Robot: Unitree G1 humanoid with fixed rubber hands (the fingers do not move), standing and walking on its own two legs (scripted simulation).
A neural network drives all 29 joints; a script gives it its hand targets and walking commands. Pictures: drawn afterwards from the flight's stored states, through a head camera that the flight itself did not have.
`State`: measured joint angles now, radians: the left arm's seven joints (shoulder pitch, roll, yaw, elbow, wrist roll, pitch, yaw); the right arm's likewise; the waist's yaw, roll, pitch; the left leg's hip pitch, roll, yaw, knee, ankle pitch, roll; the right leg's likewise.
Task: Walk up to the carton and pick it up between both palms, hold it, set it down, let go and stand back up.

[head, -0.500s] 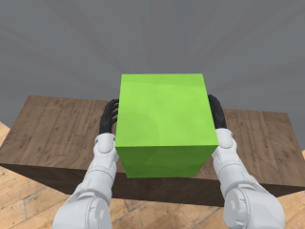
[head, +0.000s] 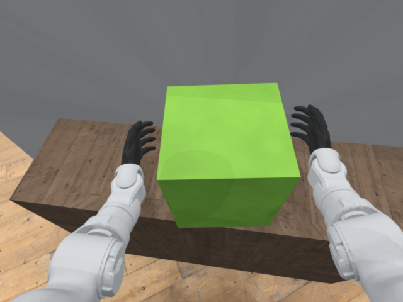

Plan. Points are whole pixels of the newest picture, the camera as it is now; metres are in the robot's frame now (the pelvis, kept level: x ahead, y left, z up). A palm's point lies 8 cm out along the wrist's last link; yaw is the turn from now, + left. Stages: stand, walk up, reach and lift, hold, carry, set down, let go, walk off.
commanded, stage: set down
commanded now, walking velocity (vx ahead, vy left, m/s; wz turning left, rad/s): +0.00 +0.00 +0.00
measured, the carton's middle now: (222, 162) +0.40 +0.01 +0.01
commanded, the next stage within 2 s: none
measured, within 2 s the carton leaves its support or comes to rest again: neither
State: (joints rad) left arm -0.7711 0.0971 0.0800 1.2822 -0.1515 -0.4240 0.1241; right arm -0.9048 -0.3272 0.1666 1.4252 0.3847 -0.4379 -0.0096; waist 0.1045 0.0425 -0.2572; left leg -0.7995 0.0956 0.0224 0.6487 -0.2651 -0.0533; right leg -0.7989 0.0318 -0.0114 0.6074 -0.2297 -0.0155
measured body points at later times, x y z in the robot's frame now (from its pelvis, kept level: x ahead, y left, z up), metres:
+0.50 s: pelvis -0.01 -0.01 +0.02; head +0.02 -0.01 +0.47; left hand +0.42 +0.21 +0.13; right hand +0.47 -0.18 +0.15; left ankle +0.00 +0.15 -0.71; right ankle +0.01 -0.11 -0.71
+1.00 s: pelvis +0.01 +0.00 +0.03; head +0.03 +0.00 +0.48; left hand +0.38 +0.22 +0.12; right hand +0.42 -0.20 +0.13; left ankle +0.00 +0.15 -0.71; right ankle +0.01 -0.11 -0.71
